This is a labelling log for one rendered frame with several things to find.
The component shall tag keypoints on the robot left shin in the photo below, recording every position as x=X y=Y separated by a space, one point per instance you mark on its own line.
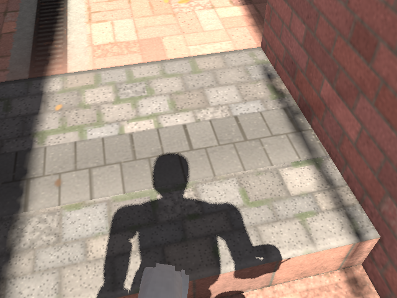
x=144 y=272

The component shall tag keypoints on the left robot thigh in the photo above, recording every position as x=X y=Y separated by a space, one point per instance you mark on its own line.
x=163 y=281

